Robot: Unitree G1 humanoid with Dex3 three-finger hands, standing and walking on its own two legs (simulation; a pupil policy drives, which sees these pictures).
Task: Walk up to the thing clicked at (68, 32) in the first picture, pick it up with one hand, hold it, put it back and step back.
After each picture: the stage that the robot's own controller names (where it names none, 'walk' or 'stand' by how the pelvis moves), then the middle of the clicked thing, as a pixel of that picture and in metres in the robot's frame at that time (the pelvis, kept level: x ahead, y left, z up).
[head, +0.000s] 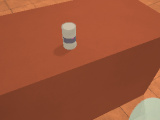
stand; (69, 36) +0.63 +0.09 +0.02
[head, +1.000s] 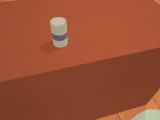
rise first; (59, 32) +0.58 +0.14 +0.06
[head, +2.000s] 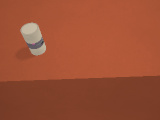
rise first; (34, 39) +0.51 +0.24 +0.05
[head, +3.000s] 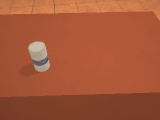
stand; (39, 57) +0.49 +0.21 +0.03
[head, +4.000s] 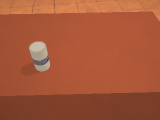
stand; (40, 56) +0.50 +0.21 +0.02
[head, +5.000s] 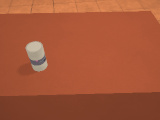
stand; (37, 56) +0.49 +0.22 +0.02
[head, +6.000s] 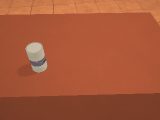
stand; (37, 57) +0.49 +0.22 +0.02
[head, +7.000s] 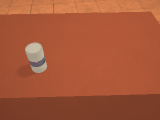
stand; (36, 58) +0.48 +0.23 +0.02
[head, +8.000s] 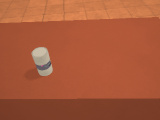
rise first; (42, 61) +0.48 +0.24 +0.02
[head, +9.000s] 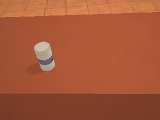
go down; (45, 56) +0.50 +0.23 +0.02
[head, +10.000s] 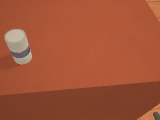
go down; (19, 47) +0.48 +0.22 +0.04
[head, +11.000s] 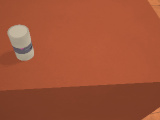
go down; (22, 43) +0.49 +0.22 +0.06
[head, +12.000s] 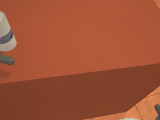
close in; (0, 32) +0.50 +0.24 +0.09
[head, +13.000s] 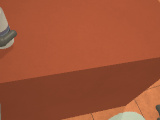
lift; out of the picture +0.50 +0.23 +0.10
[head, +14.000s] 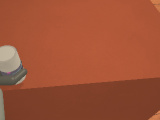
lift; (10, 66) +0.38 +0.24 +0.08
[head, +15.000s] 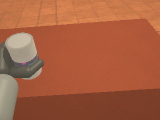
lift; (25, 57) +0.32 +0.18 +0.23
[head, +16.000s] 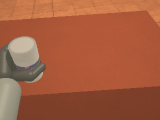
hold; (27, 60) +0.32 +0.18 +0.20
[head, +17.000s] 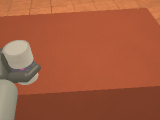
crouch; (22, 63) +0.33 +0.20 +0.17
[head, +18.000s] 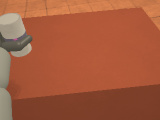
crouch; (15, 35) +0.42 +0.22 +0.21
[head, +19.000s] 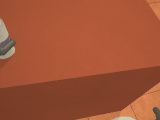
lower; out of the picture +0.48 +0.24 +0.06
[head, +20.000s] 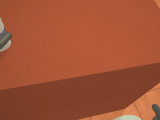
lower; out of the picture +0.50 +0.24 +0.10
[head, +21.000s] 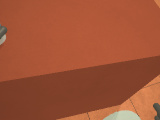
lower; out of the picture +0.51 +0.25 +0.10
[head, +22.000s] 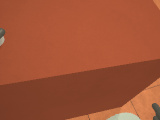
lower; out of the picture +0.50 +0.25 +0.10
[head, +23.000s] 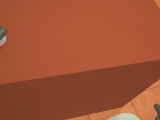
loosen; out of the picture +0.50 +0.25 +0.10
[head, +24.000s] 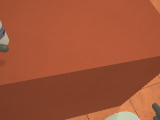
withdraw; out of the picture +0.50 +0.23 +0.10
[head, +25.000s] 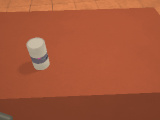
sink last; (38, 54) +0.47 +0.22 +0.06
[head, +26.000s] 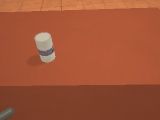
stand; (45, 47) +0.52 +0.22 +0.06
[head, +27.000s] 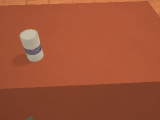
stand; (32, 46) +0.51 +0.23 +0.07
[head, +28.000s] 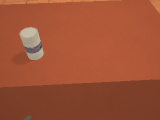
stand; (32, 44) +0.51 +0.23 +0.08
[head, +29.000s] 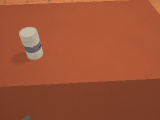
stand; (31, 43) +0.51 +0.23 +0.08
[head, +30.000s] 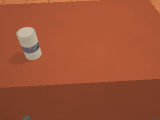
stand; (29, 44) +0.51 +0.24 +0.08
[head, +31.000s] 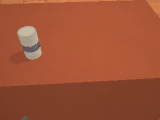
stand; (30, 43) +0.51 +0.23 +0.09
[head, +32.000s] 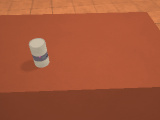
stand; (39, 53) +0.52 +0.22 +0.03
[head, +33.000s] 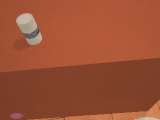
walk; (30, 29) +0.56 +0.27 +0.04
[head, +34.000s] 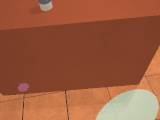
walk; out of the picture +0.84 +0.25 +0.04
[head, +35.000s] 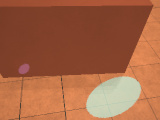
stand; out of the picture +1.10 +0.24 +0.04
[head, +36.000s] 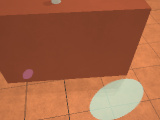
stand; out of the picture +1.11 +0.23 +0.02
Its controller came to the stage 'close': yes
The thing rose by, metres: 0.23
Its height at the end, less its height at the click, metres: +0.00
